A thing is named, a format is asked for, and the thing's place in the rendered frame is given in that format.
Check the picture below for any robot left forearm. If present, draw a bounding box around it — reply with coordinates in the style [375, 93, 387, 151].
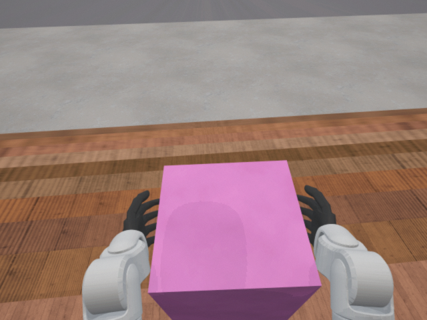
[82, 230, 151, 320]

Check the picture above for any left robot hand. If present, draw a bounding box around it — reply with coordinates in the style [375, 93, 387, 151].
[123, 190, 160, 247]

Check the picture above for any robot right forearm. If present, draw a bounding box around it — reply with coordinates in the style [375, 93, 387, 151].
[314, 224, 395, 320]

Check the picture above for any carton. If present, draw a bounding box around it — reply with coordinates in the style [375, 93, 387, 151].
[148, 160, 322, 320]

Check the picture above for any right robot hand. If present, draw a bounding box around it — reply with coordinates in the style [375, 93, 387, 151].
[297, 185, 336, 247]

